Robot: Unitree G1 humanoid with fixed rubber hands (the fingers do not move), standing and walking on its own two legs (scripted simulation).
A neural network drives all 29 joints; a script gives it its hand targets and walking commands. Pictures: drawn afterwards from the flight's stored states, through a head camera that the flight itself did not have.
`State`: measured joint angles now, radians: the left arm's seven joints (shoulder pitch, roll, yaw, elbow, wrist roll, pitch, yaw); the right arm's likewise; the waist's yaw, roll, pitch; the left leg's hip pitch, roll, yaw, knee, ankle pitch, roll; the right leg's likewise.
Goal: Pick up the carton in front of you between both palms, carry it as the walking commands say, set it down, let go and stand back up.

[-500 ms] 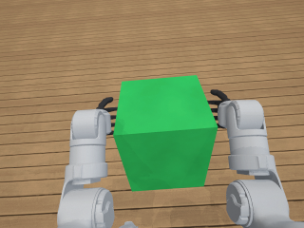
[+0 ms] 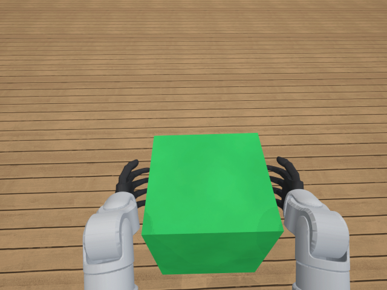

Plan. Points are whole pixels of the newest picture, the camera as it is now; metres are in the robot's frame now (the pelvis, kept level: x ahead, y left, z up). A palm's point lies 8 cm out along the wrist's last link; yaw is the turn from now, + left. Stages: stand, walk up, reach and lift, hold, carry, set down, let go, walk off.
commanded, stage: carry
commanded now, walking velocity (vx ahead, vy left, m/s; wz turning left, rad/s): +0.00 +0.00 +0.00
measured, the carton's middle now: (207, 207) +0.30 +0.00 +0.01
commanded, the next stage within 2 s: none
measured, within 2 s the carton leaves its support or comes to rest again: neither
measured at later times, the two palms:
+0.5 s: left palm (136, 158) +0.38 +0.15 +0.08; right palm (272, 152) +0.40 -0.14 +0.08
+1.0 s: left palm (129, 173) +0.35 +0.17 +0.07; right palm (269, 168) +0.36 -0.13 +0.07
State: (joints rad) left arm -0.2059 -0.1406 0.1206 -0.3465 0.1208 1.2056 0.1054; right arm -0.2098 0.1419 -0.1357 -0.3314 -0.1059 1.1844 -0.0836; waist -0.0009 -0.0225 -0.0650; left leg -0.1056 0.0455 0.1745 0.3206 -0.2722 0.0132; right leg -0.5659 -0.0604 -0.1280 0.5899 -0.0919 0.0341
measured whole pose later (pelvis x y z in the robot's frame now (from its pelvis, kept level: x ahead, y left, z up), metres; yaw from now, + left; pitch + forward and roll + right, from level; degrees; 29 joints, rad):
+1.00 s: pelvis +0.10 +0.00 -0.02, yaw +3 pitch +2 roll +0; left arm -0.18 -0.14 0.12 -0.17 0.15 1.20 0.08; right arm -0.18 0.14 -0.12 -0.18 -0.15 1.19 -0.07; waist 0.00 0.00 -0.17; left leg -0.18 0.04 0.11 0.56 -0.41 0.00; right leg -0.41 -0.08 -0.19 0.53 -0.15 -0.03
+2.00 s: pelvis +0.16 -0.01 -0.01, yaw +5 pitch +3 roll -1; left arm -0.26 -0.15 0.20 0.25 0.25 0.72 0.03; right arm -0.23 0.14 -0.20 0.20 -0.25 0.72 -0.02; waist 0.00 0.02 -0.12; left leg -0.26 0.06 0.08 0.78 -0.53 0.00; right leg -0.32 -0.06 -0.25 0.52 -0.25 -0.05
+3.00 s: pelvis +0.52 +0.03 -0.01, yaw +3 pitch +4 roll -1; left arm -0.22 -0.14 0.17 0.15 0.23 0.72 0.04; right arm -0.21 0.14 -0.17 0.14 -0.23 0.71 -0.02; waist 0.00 0.01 -0.12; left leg -0.15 0.07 0.13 0.52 -0.37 -0.04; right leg -0.33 -0.06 -0.22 0.55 -0.24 -0.03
